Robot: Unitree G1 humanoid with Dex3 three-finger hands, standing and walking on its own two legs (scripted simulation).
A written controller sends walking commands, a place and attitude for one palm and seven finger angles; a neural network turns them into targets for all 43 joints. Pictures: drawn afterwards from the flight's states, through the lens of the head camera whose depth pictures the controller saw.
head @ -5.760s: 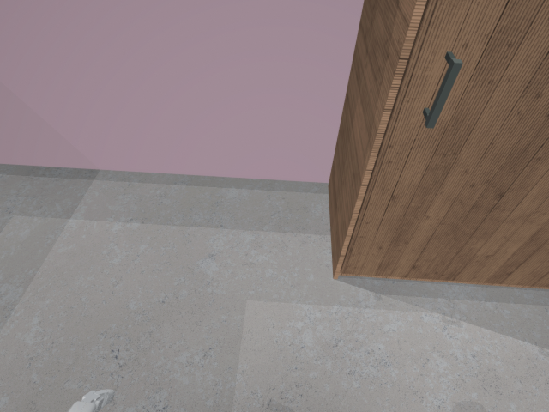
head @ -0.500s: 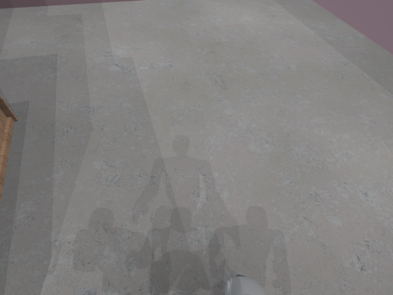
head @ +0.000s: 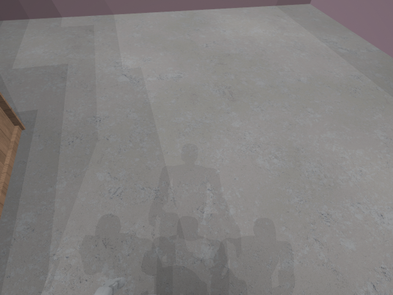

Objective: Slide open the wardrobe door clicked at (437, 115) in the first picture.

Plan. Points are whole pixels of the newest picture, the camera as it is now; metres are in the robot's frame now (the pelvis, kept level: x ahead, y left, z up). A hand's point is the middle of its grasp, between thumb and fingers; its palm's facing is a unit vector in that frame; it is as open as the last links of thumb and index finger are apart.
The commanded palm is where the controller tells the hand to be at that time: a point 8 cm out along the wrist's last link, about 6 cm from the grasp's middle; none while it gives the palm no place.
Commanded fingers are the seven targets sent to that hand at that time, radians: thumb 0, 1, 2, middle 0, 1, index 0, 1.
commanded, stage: turn to face it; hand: left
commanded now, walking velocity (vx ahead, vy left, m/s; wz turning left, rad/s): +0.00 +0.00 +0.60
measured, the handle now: out of the picture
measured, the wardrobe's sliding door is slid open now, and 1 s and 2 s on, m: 0.00 0.00 0.00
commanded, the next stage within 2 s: none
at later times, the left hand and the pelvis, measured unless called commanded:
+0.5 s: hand out of the picture +0.04 +0.21 -0.14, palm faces +0.28 -0.92 -0.26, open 7.4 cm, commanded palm none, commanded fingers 0.00 0.90 0.90 -0.20 -0.30 -0.20 -0.30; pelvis -0.02 -0.02 +0.01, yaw +15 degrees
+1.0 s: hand out of the picture -0.13 +0.11 -0.14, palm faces +0.59 -0.76 -0.26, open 7.4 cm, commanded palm none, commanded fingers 0.00 0.90 0.90 -0.20 -0.30 -0.20 -0.30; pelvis -0.04 -0.07 +0.02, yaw +36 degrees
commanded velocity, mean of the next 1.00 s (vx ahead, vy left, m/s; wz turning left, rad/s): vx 0.00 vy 0.00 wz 0.60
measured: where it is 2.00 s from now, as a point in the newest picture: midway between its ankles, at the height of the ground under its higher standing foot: outside the picture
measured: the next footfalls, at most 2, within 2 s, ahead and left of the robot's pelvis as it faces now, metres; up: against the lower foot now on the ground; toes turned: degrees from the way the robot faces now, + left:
left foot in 0.02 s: +0.07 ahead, +0.10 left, +0.00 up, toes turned +9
right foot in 0.58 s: +0.04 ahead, -0.15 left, +0.00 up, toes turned +17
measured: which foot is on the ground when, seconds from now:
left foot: up 0.00-0.00, down 0.02-0.58, up 0.60-1.00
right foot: down 0.00-0.02, up 0.04-0.56, down 0.58-1.00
